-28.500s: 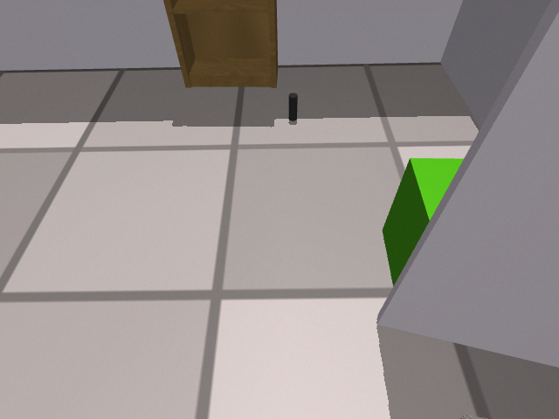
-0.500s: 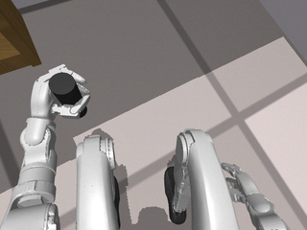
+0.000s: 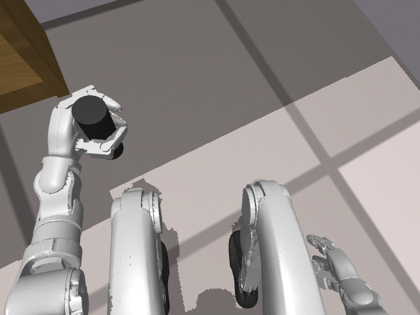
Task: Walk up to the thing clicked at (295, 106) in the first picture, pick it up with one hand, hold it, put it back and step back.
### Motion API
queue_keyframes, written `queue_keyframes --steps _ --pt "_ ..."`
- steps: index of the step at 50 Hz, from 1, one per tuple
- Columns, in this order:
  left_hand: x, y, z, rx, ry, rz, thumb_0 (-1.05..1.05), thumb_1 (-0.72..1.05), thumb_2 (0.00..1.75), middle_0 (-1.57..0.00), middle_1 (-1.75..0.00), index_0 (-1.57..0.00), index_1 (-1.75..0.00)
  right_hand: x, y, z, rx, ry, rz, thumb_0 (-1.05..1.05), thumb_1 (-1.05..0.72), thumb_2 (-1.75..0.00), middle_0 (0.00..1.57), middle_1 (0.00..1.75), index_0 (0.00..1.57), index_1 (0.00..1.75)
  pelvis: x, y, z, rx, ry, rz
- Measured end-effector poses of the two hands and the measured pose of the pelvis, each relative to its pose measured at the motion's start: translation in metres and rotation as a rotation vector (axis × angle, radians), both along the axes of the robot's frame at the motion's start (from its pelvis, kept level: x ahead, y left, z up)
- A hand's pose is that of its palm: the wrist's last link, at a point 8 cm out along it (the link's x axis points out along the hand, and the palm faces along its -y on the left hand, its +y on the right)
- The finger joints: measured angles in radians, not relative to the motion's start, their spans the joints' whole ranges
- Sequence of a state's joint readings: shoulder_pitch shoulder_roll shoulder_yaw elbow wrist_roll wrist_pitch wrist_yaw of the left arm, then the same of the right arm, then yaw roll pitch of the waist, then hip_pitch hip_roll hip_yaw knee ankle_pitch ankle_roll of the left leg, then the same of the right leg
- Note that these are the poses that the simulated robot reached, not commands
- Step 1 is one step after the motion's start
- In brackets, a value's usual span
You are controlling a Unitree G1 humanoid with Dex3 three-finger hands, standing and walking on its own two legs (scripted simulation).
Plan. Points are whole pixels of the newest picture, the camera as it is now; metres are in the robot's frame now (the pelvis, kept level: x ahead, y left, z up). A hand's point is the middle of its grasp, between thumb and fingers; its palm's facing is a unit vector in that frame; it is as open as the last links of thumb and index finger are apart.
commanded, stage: lift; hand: left
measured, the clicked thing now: (102, 132) +0.43 +0.20 -0.04
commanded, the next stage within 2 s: none
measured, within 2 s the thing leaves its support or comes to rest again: neither
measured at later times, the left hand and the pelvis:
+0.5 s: hand (79, 118) +0.39 +0.19 +0.09, palm faces -0.15 -0.99 -0.04, open 6.8 cm; pelvis +0.01 +0.00 +0.08, yaw +1 degrees
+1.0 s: hand out of the picture +0.37 +0.19 +0.27, palm faces -0.10 -1.00 -0.02, open 6.8 cm; pelvis +0.04 +0.00 +0.23, yaw +3 degrees
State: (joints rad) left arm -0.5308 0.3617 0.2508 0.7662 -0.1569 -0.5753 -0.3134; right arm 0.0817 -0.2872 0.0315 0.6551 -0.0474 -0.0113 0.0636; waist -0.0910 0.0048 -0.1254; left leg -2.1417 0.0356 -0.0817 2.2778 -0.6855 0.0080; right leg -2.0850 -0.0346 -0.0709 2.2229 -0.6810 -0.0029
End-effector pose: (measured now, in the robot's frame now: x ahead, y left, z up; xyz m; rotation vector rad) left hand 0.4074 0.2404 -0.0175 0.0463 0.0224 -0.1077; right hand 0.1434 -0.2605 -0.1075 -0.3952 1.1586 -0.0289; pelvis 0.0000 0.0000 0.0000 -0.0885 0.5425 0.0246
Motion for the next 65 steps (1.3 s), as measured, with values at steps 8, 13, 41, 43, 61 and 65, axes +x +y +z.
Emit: queue_keyframes --steps 8,13,41,43,61,65 --pt "-0.009 -0.002 0.024 0.027 0.005 -0.037 0.01 0.02 1.08 -0.94 -1.04 -0.9 -1.04 -0.001 0.0 0.008 0.019 -0.018 -0.038 0.0 -0.92 -0.9 0.2 0.3 0.2 0.3 0.0 -0.002 0.013 0.013 0.002 0.004" --pt "-0.014 0.0 0.047 0.014 -0.001 -0.031 0.01 0.02 1.08 -0.94 -1.04 -0.9 -1.04 0.002 0.0 0.025 0.025 -0.052 -0.055 0.0 -0.91 -0.9 0.2 0.3 0.2 0.3 -0.001 -0.002 0.028 0.016 0.004 0.005" --pt "-0.041 0.002 0.236 0.002 0.025 -0.014 0.01 0.02 1.08 -0.94 -1.05 -0.9 -1.05 0.057 0.024 0.185 0.077 -0.239 -0.106 0.0 -0.91 -0.89 0.2 0.29 0.2 0.3 0.027 0.005 0.178 0.021 -0.072 0.027" --pt "-0.044 0.001 0.25 -0.001 0.031 -0.009 0.01 0.02 1.08 -0.94 -1.05 -0.9 -1.05 0.059 0.025 0.2 0.08 -0.256 -0.106 0.0 -0.91 -0.89 0.2 0.29 0.2 0.3 0.029 0.005 0.191 0.023 -0.09 0.031" --pt "-0.053 0.004 0.332 -0.023 0.037 -0.001 0.01 0.03 1.08 -0.94 -1.05 -0.9 -1.05 0.065 0.024 0.29 0.066 -0.317 -0.097 0.01 -0.9 -0.89 0.2 0.29 0.2 0.3 0.048 0.007 0.271 0.042 -0.215 0.048" --pt "-0.05 0.008 0.346 -0.032 0.025 0.007 0.01 0.03 1.08 -0.94 -1.05 -0.9 -1.05 0.064 0.027 0.301 0.07 -0.312 -0.094 0.01 -0.9 -0.89 0.2 0.29 0.2 0.3 0.052 0.008 0.282 0.045 -0.237 0.049"
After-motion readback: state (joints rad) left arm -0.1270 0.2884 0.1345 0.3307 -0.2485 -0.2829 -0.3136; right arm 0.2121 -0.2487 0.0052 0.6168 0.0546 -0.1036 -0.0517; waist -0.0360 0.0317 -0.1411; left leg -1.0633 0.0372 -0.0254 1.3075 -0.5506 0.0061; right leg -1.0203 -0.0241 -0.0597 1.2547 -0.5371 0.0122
